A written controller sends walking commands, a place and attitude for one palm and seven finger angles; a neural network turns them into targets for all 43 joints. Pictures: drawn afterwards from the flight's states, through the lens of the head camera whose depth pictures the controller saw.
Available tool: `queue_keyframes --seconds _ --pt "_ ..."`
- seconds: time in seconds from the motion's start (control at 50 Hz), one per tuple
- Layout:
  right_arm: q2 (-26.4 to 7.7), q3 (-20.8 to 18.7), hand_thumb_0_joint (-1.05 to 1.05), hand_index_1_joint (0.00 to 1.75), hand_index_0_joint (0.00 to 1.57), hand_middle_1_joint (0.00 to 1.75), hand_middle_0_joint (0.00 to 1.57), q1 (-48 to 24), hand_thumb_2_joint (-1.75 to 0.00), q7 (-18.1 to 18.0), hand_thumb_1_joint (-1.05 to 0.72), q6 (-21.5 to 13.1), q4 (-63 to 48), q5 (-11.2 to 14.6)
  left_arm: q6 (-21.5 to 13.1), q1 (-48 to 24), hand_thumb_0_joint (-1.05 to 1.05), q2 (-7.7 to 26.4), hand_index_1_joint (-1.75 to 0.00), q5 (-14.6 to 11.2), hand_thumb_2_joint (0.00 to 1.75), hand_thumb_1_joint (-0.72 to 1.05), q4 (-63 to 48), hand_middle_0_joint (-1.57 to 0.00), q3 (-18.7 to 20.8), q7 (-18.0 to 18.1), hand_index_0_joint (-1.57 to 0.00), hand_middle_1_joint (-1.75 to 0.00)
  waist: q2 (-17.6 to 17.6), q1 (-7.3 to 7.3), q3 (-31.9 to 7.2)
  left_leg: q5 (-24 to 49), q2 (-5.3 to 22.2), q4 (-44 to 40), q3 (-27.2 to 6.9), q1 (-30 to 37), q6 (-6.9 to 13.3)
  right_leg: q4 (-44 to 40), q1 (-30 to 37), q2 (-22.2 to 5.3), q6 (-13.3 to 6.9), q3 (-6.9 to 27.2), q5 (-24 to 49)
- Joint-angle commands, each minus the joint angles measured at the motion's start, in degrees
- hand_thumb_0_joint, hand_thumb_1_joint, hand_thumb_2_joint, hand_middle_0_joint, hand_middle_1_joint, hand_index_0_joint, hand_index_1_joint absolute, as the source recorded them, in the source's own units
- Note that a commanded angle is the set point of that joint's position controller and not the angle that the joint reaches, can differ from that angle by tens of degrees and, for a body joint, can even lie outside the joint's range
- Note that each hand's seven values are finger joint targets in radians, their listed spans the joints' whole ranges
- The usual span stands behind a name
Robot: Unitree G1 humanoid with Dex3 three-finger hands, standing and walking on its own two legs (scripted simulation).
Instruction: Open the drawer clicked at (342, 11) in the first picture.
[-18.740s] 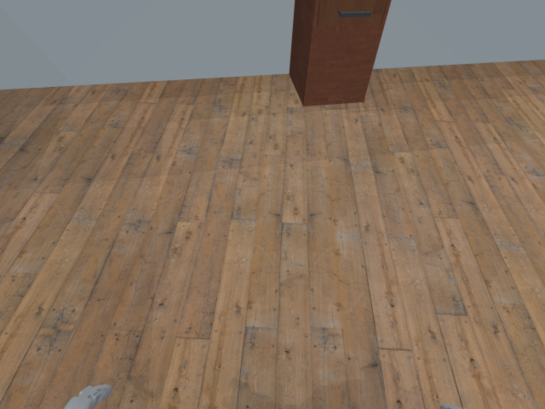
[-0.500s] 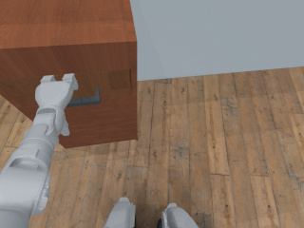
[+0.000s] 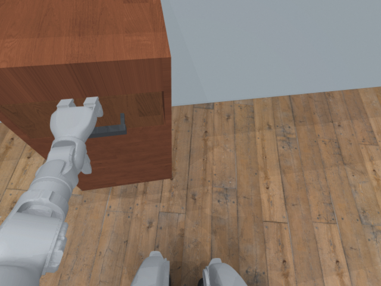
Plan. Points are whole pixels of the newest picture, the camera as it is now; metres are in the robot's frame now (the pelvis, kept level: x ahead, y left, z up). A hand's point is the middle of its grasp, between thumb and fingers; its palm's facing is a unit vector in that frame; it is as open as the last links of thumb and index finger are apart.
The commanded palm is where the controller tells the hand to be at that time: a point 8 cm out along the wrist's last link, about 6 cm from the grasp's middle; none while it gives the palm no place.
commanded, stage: move the hooked fingers above the handle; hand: left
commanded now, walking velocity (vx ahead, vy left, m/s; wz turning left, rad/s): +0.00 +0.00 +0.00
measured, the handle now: (92, 126) +0.51 +0.26 -0.10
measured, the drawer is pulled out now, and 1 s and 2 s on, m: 0.00 0.00 0.00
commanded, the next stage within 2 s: lower the fingers behind the handle in 0.72 s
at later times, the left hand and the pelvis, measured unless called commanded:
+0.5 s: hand (87, 135) +0.45 +0.24 -0.04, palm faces -0.10 -0.06 -0.99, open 13.8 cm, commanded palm +0.45 +0.23 +0.01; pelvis +0.00 +0.00 +0.00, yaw +0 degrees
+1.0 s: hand (76, 140) +0.44 +0.27 -0.05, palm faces -0.12 -0.05 -0.99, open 13.8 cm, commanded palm +0.44 +0.24 +0.00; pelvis +0.00 +0.00 -0.01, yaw -1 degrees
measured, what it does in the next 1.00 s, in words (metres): stands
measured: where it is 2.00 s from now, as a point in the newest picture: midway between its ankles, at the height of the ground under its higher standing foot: outside the picture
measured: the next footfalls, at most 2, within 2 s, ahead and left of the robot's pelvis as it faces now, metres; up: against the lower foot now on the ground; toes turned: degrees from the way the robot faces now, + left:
none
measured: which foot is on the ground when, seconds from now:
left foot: down 0.00-1.00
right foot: down 0.00-1.00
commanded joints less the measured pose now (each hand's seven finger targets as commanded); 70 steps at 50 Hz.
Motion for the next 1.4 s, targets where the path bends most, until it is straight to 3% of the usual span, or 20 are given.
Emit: queue_keyframes --seconds 0.0,0.08,0.14,0.2,0.26,0.34,0.38,0.46,0.48,0.56,0.62,0.72,0.76,0.84,0.92,0.96,1.04,1.16,1.32,1.38 --pt "-10.45 -3.2 0.0 0.3 0.2 0.3 0.2 6.9 -0.9 -0.45 -0.9 -0.03 -3.37 -0.62 -2.29 -19.69 0.0 12.54 -1.2 2.24 0.3 -0.5 -8.36 -0.3 7.44 5.4 -0.3 -1.2 6.89 -1.46 -21.44 19.61 2.34 -4.81 -2.0 26.13 -1.0 -5.19 -3.09 0.04 -1.67 -0.07 12.26" --pt "-10.9 -2.53 0.0 0.3 0.2 0.3 0.2 5.53 -0.9 0.77 -0.9 1.49 -5.62 -1.3 1.83 -16.05 0.0 18.16 -1.2 3.41 0.3 -0.5 -7.51 -0.3 13.56 11.08 -0.3 -1.2 7.87 2.03 -24.83 23.49 1.84 -3.96 -0.61 23.51 -1.15 -2.85 1.21 0.16 -1.76 -0.2 15.75" --pt "-11.01 -2.36 0.0 0.3 0.2 0.3 0.2 4.4 -0.9 1.19 -0.9 1.93 -7.18 -1.2 5.14 -15.05 0.0 19.94 -1.2 3.68 0.3 -0.5 -9.13 -0.3 14.75 12.91 -0.3 -1.2 5.05 2.77 -29.31 24.77 1.55 -3.98 0.21 22.97 -0.87 -2.53 6.92 0.13 -1.14 0.28 20.1" --pt "-11.53 -2.77 0.0 0.3 0.2 0.3 0.2 5.18 -0.9 1.05 -0.9 1.79 -7.06 -0.33 7.14 -16.33 0.0 20.09 -1.2 2.71 0.3 -0.5 -9.75 -0.3 13.33 11.3 -0.3 -1.2 2.75 1.14 -30.68 23.08 1.74 -5.08 0.56 24.34 -0.59 -4.52 9.64 0.02 -0.24 0.61 20.64" --pt "-11.57 -3.58 0.0 0.3 0.2 0.3 0.2 6.38 -0.9 0.25 -0.9 0.78 -5.74 0.2 5.82 -21.85 0.0 15.25 -1.2 0.74 0.3 -0.5 -12.32 -0.3 8.43 7.82 -0.3 -1.2 2.39 -2.33 -30.96 22.1 2.39 -5.92 -0.43 28.64 -0.42 -6.45 7.73 -0.1 0.3 0.68 18.95" --pt "-10.58 -4.11 0.0 0.3 0.2 0.3 0.2 6.84 -0.9 -0.87 -0.9 -0.85 -3.57 0.04 1.12 -26.86 0.0 4.66 -1.2 -1.41 0.3 -0.5 -15.31 -0.3 -0.79 3.37 -0.3 -1.2 2.76 -6.22 -25.42 17.7 2.76 -6.39 -1.96 31.66 -0.2 -8.52 1.4 -0.26 0.08 0.68 13.32" --pt "-10.5 -4.11 0.0 0.3 0.2 0.3 0.2 7.32 -0.9 -1.21 -0.9 -1.29 -2.22 -0.22 -0.83 -26.49 0.0 3.93 -1.2 -0.62 0.3 -0.5 -13.26 -0.3 -1.42 2.65 -0.3 -1.2 4.51 -6.04 -20.6 16.05 2.86 -6.43 -2.75 30.97 -0.59 -7.86 -3.12 -0.22 -0.47 0.19 11.14" --pt "-10.28 -3.56 0.0 0.3 0.2 0.3 0.2 7.07 -0.9 -0.79 -0.9 -0.99 -2.16 -0.51 -1.47 -25.68 0.0 7.43 -1.2 2.09 0.3 -0.5 -8.47 -0.3 2.28 4.95 -0.3 -1.2 7.84 -4.29 -18.96 15.94 2.56 -5.69 -3.34 28.29 -1.28 -5.58 -7.49 -0.27 -1.37 -0.49 9.72" --pt "-10.71 -3.32 0.0 0.3 0.2 0.3 0.2 7.18 -0.9 -0.55 -0.9 -0.63 -2.33 -0.76 -0.85 -23.86 0.0 11.59 -1.2 2.4 0.3 -0.5 -6.74 -0.3 6.39 6.19 -0.3 -1.2 7.79 -2.65 -18.5 16.51 2.53 -5.46 -3.05 26.65 -1.45 -4.93 -6.52 -0.19 -1.75 -0.69 9.83" --pt "-11.18 -2.19 0.0 0.3 0.2 0.3 0.2 5.81 -0.9 0.51 -0.9 1.3 -5.36 -1.21 3.54 -18.85 0.0 19.64 -1.2 3.45 0.3 -0.5 -5.06 -0.3 13.55 10.53 -0.3 -1.2 8.1 1.18 -25.35 22.87 1.93 -3.99 -1.03 23.92 -1.24 -2.75 0.04 0.03 -1.62 -0.3 14.86" --pt "-11.17 -2.0 0.0 0.3 0.2 0.3 0.2 4.97 -0.9 1.0 -0.9 2.02 -7.3 -1.0 6.41 -15.01 0.0 21.15 -1.2 3.82 0.3 -0.5 -7.27 -0.3 14.44 11.6 -0.3 -1.2 6.13 2.95 -29.89 25.82 1.57 -3.9 0.59 23.6 -0.97 -2.7 7.4 0.15 -1.06 0.3 21.26" --pt "-11.43 -2.36 0.0 0.3 0.2 0.3 0.2 5.34 -0.9 0.22 -0.9 1.77 -7.14 0.23 8.22 -17.79 0.0 19.76 -1.2 1.14 0.3 -0.5 -8.96 -0.3 11.69 9.01 -0.3 -1.2 -0.06 -0.12 -28.38 19.52 1.37 -5.86 1.2 21.47 0.01 -6.26 12.46 -0.2 0.38 1.4 20.27" --pt "-11.7 -2.86 0.0 0.3 0.2 0.3 0.2 6.05 -0.9 -0.57 -0.9 0.81 -5.86 0.49 5.74 -22.27 0.0 19.09 -1.2 0.28 0.3 -0.5 -11.76 -0.3 10.44 7.03 -0.3 -1.2 0.38 -2.2 -28.74 18.83 1.97 -5.8 0.6 23.7 0.27 -7.08 10.38 -0.4 0.67 1.76 19.23" --pt "-10.76 -3.52 0.0 0.3 0.2 0.3 0.2 6.86 -0.9 -1.52 -0.9 -1.02 -3.5 0.19 -0.65 -23.49 0.0 10.23 -1.2 -0.34 0.3 -0.5 -12.74 -0.3 3.01 2.88 -0.3 -1.2 2.91 -5.0 -24.57 17.48 2.29 -4.83 -0.77 26.71 0.13 -7.43 2.62 -0.31 0.11 1.56 15.03" --pt "-10.35 -3.44 0.0 0.3 0.2 0.3 0.2 6.72 -0.9 -1.18 -0.9 -1.09 -2.31 -0.4 -4.23 -18.6 0.0 8.86 -1.2 1.22 0.3 -0.5 -8.79 -0.3 2.96 2.22 -0.3 -1.2 5.65 -3.46 -18.96 15.86 2.43 -3.58 -1.96 24.51 -0.72 -5.18 -5.01 0.04 -1.05 0.4 10.94" --pt "-10.2 -3.55 0.0 0.3 0.2 0.3 0.2 6.52 -0.9 -0.57 -0.9 -0.6 -2.62 -0.59 -4.77 -17.7 0.0 8.66 -1.2 1.78 0.3 -0.5 -8.98 -0.3 3.83 3.28 -0.3 -1.2 8.37 -2.21 -20.47 19.34 2.56 -3.2 -2.58 26.32 -1.36 -3.64 -6.89 0.16 -1.55 -0.19 11.75" --pt "-11.04 -3.2 0.0 0.3 0.2 0.3 0.2 5.87 -0.9 0.18 -0.9 0.48 -3.93 -1.19 -3.21 -16.66 0.0 16.34 -1.2 2.88 0.3 -0.5 -8.41 -0.3 11.54 8.24 -0.3 -1.2 6.95 0.06 -23.53 20.75 2.31 -1.43 -2.2 22.23 -1.26 -1.0 -4.97 0.33 -1.69 -0.25 12.96" --pt "-11.56 -3.33 0.0 0.3 0.2 0.3 0.2 4.91 -0.9 1.06 -0.9 0.8 -5.07 -1.76 0.71 -19.89 0.0 20.64 -1.2 4.66 0.3 -0.5 -12.13 -0.3 15.56 14.61 -0.3 -1.2 8.12 0.86 -33.08 24.81 2.4 0.99 -1.65 23.79 -1.43 2.23 -2.6 0.15 -0.89 -0.12 16.61" --pt "-11.53 -3.29 0.0 0.3 0.2 0.3 0.2 6.48 -0.9 0.92 -0.9 -0.76 -3.1 -0.92 4.84 -24.41 0.0 11.42 -1.2 1.77 0.3 -0.5 -5.82 -0.3 5.29 9.3 -0.3 -1.2 4.04 -4.65 -27.88 16.55 2.43 0.46 -2.3 21.88 -0.74 -0.58 -4.91 0.29 0.0 -0.48 11.97" --pt "-11.43 -3.19 0.0 0.3 0.2 0.3 0.2 6.75 -0.9 0.28 -0.9 -1.24 -2.69 -0.88 2.9 -24.46 0.0 10.86 -1.2 1.24 0.3 -0.5 -5.66 -0.3 4.24 6.02 -0.3 -1.2 4.67 -4.78 -26.88 14.44 2.59 0.91 -3.01 21.8 -0.74 0.1 -7.83 0.25 -0.41 -0.55 9.8"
